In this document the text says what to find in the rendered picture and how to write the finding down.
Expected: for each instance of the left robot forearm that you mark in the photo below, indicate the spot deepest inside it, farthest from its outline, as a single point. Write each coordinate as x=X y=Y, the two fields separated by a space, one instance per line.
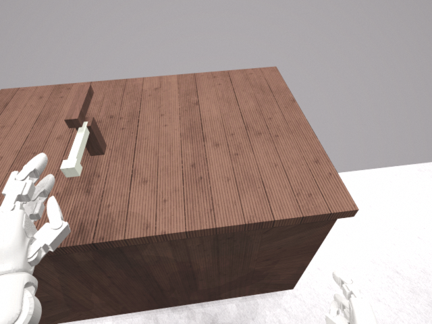
x=18 y=303

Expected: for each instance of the left robot hand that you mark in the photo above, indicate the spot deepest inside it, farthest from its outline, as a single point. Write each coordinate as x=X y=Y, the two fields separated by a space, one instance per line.
x=21 y=207

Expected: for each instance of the tap lever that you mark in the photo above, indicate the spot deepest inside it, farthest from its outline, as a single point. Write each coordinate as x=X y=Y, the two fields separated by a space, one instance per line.
x=72 y=167

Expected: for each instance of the counter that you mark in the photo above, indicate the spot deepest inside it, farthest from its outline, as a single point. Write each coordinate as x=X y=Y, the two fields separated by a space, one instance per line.
x=194 y=188

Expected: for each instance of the right robot hand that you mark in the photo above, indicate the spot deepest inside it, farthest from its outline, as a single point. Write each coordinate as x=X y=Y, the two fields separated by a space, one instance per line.
x=357 y=311

